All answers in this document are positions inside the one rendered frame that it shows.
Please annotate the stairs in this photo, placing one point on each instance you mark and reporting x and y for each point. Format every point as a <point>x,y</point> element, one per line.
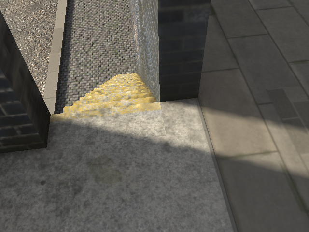
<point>121,90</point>

